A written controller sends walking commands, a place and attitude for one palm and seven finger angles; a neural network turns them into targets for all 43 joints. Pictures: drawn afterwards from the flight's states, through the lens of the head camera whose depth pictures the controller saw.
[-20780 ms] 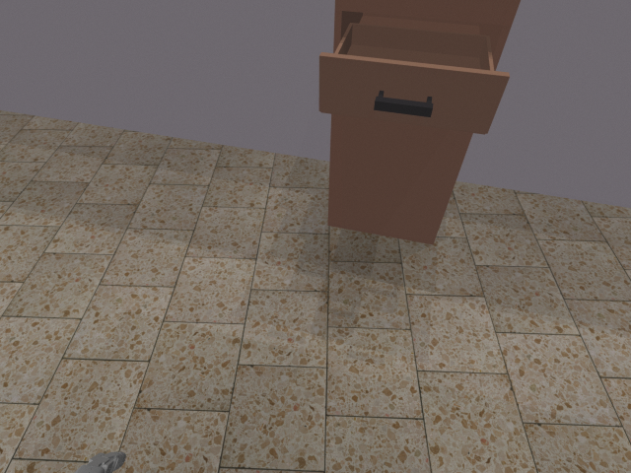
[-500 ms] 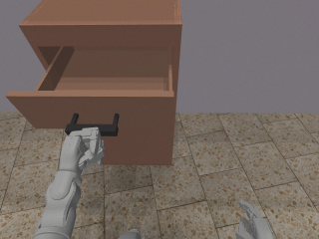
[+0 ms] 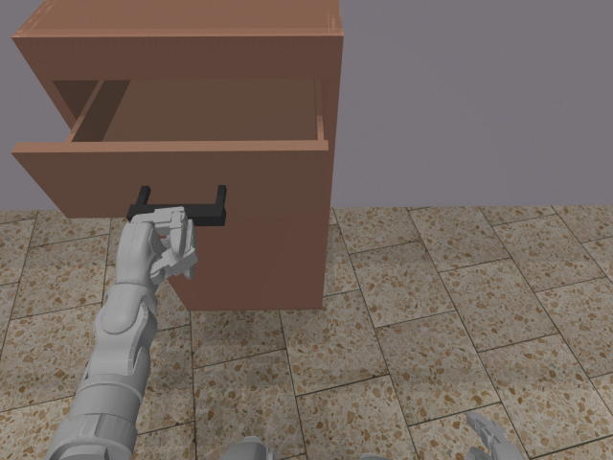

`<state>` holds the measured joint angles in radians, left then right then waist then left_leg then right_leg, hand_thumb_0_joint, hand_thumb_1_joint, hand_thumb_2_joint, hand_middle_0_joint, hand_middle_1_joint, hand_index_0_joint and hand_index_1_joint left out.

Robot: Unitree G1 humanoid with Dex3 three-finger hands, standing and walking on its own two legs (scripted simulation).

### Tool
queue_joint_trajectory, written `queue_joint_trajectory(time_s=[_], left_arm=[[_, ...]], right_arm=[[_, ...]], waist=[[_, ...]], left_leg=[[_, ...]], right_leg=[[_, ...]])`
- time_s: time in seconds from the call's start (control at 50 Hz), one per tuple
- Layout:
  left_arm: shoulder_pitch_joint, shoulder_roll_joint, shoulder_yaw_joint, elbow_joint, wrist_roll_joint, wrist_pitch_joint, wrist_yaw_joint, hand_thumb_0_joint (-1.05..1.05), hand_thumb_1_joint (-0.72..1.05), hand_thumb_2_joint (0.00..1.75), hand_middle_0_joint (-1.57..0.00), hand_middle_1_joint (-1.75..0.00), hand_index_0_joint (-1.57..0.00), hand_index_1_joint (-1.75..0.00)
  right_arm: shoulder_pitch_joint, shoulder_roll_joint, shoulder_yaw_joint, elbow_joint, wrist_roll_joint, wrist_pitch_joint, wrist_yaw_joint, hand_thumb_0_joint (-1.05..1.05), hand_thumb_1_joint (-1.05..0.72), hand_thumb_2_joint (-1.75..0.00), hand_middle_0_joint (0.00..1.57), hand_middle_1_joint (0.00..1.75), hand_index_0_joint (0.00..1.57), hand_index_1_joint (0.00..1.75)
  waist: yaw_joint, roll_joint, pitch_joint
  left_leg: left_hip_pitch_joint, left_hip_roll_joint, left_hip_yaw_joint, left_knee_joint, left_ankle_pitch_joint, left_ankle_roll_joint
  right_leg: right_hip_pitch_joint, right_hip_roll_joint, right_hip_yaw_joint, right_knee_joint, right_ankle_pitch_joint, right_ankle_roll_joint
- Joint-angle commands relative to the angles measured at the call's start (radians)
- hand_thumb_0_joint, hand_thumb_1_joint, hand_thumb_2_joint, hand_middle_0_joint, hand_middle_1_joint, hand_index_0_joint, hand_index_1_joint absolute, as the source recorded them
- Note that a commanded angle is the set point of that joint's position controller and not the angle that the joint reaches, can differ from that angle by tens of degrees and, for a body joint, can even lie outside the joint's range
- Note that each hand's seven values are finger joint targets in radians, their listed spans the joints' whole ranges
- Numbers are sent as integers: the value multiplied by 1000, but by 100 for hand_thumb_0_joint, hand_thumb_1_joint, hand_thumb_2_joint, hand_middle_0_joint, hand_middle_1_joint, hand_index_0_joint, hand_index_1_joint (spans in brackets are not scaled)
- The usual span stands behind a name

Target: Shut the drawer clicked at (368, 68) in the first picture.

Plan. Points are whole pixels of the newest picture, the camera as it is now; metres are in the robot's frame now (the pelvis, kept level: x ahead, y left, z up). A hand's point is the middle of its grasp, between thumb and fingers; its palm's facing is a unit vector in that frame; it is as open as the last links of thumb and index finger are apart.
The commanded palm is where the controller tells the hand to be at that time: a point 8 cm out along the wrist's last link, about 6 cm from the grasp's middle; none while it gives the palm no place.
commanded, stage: push the drawer shut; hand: left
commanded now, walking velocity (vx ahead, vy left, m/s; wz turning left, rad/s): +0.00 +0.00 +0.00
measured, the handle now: (180, 203) +0.44 +0.19 +0.07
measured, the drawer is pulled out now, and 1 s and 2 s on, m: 0.16 0.03 0.00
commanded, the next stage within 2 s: pull the fist back off the drawer in 1.60 s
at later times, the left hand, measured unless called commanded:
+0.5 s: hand (200, 211) +0.43 +0.16 +0.06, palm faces +0.02 -1.00 -0.04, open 3.1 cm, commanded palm +0.41 +0.21 +0.07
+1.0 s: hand (204, 177) +0.49 +0.16 +0.07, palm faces +0.02 -1.00 -0.03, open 3.2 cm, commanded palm +0.47 +0.22 +0.07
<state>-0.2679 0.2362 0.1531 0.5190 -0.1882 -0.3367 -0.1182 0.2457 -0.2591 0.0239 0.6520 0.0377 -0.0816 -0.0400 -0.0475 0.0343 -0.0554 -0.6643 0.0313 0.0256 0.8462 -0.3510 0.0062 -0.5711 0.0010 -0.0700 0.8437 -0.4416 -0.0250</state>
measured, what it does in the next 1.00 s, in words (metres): stands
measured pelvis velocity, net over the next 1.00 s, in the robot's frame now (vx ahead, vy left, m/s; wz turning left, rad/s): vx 0.00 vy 0.00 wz -0.03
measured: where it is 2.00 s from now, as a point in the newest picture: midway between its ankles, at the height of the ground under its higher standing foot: outside the picture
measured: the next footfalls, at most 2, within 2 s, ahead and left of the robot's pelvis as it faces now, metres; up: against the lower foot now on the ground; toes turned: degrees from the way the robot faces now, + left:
none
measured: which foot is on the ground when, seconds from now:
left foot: down 0.00-1.00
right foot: down 0.00-1.00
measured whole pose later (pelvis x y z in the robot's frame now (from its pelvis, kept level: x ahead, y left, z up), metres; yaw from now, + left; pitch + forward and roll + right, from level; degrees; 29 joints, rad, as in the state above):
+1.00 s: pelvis +0.00 +0.00 -0.02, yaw -2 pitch +17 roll -2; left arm -0.83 0.41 0.35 1.10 -0.09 -0.39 -0.15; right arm 0.36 -0.27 0.03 0.66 0.01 0.01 -0.01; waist -0.15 0.03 -0.09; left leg -0.88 0.06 0.03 0.96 -0.38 0.01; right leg -0.78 0.03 -0.06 0.93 -0.45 -0.02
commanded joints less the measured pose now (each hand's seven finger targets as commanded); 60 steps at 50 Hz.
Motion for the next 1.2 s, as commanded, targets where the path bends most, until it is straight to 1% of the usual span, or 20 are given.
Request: queue_joint_trajectory(time_s=[0.0, 0.06, 0.12, 0.22, 0.28, 0.3, 0.36, 0.4, 0.48, 0.52, 0.66, 0.7, 0.74, 0.8, 0.88, 0.9, 0.98, 1.06, 1.1, 1.18], left_arm=[[-410, 185, 90, -167, -19, -66, 20, 0, 90, 90, -140, -160, -140, -160], [-434, 169, 78, -160, -15, -76, 17, 0, 90, 90, -140, -160, -140, -160], [-473, 179, 86, -101, -7, -77, 22, 0, 90, 90, -140, -160, -140, -160], [-531, 195, 99, -64, 1, -85, 26, 0, 90, 90, -140, -160, -140, -160], [-635, 203, 94, -19, 4, -88, 24, 0, 90, 90, -140, -160, -140, -160], [-647, 253, 136, 6, 10, -91, 29, 0, 90, 90, -140, -160, -140, -160], [-693, 210, 99, 47, 13, -94, 21, 0, 90, 90, -140, -160, -140, -160], [-735, 256, 136, 75, 16, -99, 23, 0, 90, 90, -140, -160, -140, -160], [-767, 244, 130, 106, 21, -107, 19, 0, 90, 90, -140, -160, -140, -160], [-789, 277, 153, 148, 25, -108, 18, 0, 90, 90, -140, -160, -140, -160], [-906, 303, 166, 229, 42, -125, 16, 0, 90, 90, -140, -160, -140, -160], [-932, 339, 191, 270, 51, -126, 17, 0, 90, 90, -140, -160, -140, -160], [-951, 378, 221, 267, 56, -132, 14, 0, 90, 90, -140, -160, -140, -160], [-967, 393, 223, 328, 61, -123, 3, 0, 90, 90, -140, -160, -140, -160], [-1051, 441, 243, 361, 70, -114, -5, 0, 90, 90, -140, -160, -140, -160], [-1055, 468, 267, 345, 74, -121, -7, 0, 90, 90, -140, -160, -140, -160], [-1058, 425, 242, 366, 73, -117, -13, 0, 90, 90, -140, -160, -140, -160], [-1122, 456, 251, 417, 88, -102, -4, 0, 90, 90, -140, -160, -140, -160], [-1163, 502, 273, 409, 101, -104, 1, 0, 90, 90, -140, -160, -140, -160], [-1193, 482, 256, 424, 110, -100, 5, 0, 90, 90, -140, -160, -140, -160]], right_arm=[[14, -140, -54, -110, -4, -39, -3, 0, -90, -90, 20, 30, 20, 30], [18, -136, -56, -116, -4, -33, 5, 0, -90, -90, 20, 30, 20, 30], [36, -139, -56, -108, -6, -23, 7, 0, -90, -90, 20, 30, 20, 30], [53, -140, -57, -107, -10, -11, 13, 0, -90, -90, 20, 30, 20, 30], [60, -140, -54, -96, -9, -1, 12, 0, -90, -90, 20, 30, 20, 30], [69, -146, -57, -87, -10, 2, 10, 0, -90, -90, 20, 30, 20, 30], [79, -141, -55, -87, -10, 7, 13, 0, -90, -90, 20, 30, 20, 30], [93, -149, -57, -79, -13, 10, 11, 0, -90, -90, 20, 30, 20, 30], [110, -147, -59, -80, -16, 18, 19, 0, -90, -90, 20, 30, 20, 30], [124, -152, -58, -74, -18, 24, 20, 0, -90, -90, 20, 30, 20, 30], [151, -153, -56, -65, -21, 41, 25, 0, -90, -90, 20, 30, 20, 30], [168, -160, -56, -59, -26, 47, 24, 0, -90, -90, 20, 30, 20, 30], [174, -161, -58, -64, -26, 51, 25, 0, -90, -90, 20, 30, 20, 30], [187, -163, -53, -60, -26, 60, 23, 0, -90, -90, 20, 30, 20, 30], [211, -170, -51, -57, -30, 65, 23, 0, -90, -90, 20, 30, 20, 30], [217, -171, -54, -60, -32, 65, 23, 0, -90, -90, 20, 30, 20, 30], [237, -167, -54, -62, -37, 73, 33, 0, -90, -90, 20, 30, 20, 30], [260, -178, -53, -50, -42, 82, 34, 0, -90, -90, 20, 30, 20, 30], [272, -183, -52, -49, -46, 85, 33, 0, -90, -90, 20, 30, 20, 30], [289, -180, -51, -48, -52, 91, 38, 0, -90, -90, 20, 30, 20, 30]], waist=[[-28, -37, -326], [-20, 12, -341], [-32, -28, -322], [-31, -14, -352], [-54, -5, -323], [-50, -22, -330], [-58, 7, -348], [-60, 2, -362], [-61, 30, -416], [-69, -15, -396], [-87, 23, -404], [-95, -14, -403], [-87, 18, -440], [-104, -5, -409], [-120, 19, -424], [-108, 51, -458], [-114, 66, -486], [-143, 39, -448], [-144, 68, -474], [-156, 81, -496]], left_leg=[[237, -22, -45, -84, 148, 19], [251, -23, -41, -87, 158, 14], [232, -21, -44, -84, 152, 16], [235, -22, -45, -77, 158, 17], [209, -24, -40, -69, 127, 19], [201, -21, -44, -64, 127, 20], [214, -22, -47, -62, 132, 17], [215, -20, -51, -52, 138, 20], [236, -21, -49, -40, 168, 17], [199, -20, -49, -34, 163, 21], [182, -19, -47, -13, 152, 24], [150, -18, -48, -3, 151, 29], [148, -20, -42, 3, 151, 29], [112, -19, -39, 12, 145, 34], [82, -17, -41, 24, 130, 35], [112, -15, -46, 31, 156, 33], [153, -10, -51, 39, 204, 29], [101, -7, -55, 49, 171, 35], [110, -7, -58, 57, 189, 36], [141, -1, -65, 65, 217, 33]], right_leg=[[39, 15, 54, -133, 266, 17], [36, 15, 53, -126, 276, 13], [21, 20, 50, -124, 270, 15], [18, 24, 53, -117, 271, 13], [-6, 22, 60, -124, 251, 16], [-7, 25, 60, -118, 245, 15], [-26, 26, 56, -111, 242, 13], [-41, 29, 56, -105, 240, 12], [-41, 30, 56, -95, 261, 11], [-34, 33, 58, -92, 267, 14], [-78, 36, 63, -80, 248, 14], [-73, 39, 65, -74, 254, 16], [-59, 37, 75, -72, 257, 17], [-65, 41, 77, -72, 262, 18], [-85, 40, 83, -68, 237, 21], [-92, 43, 79, -54, 251, 17], [-119, 50, 64, -48, 270, 14], [-155, 52, 64, -48, 241, 19], [-157, 52, 66, -38, 251, 16], [-189, 56, 56, -35, 253, 17]])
